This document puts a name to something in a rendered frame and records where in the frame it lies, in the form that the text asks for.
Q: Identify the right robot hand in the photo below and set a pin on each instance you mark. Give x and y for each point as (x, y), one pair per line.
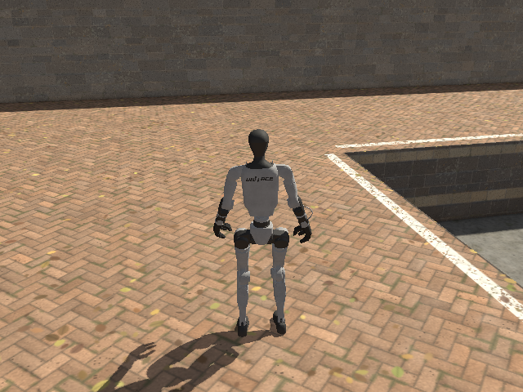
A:
(306, 231)

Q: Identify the left robot thigh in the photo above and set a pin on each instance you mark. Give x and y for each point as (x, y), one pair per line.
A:
(242, 248)

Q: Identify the left robot hand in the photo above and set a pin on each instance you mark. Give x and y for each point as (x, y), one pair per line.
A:
(216, 229)

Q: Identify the robot left forearm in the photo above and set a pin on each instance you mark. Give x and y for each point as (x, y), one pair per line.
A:
(221, 214)

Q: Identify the robot right forearm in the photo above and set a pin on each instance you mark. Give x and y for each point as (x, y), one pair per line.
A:
(301, 215)

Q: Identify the right robot upper arm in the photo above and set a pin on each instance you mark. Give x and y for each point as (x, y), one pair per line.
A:
(286, 172)

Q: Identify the robot left foot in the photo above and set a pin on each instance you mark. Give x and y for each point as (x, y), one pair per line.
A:
(242, 330)

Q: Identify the left robot upper arm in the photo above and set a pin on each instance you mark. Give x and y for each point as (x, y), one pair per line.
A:
(230, 185)

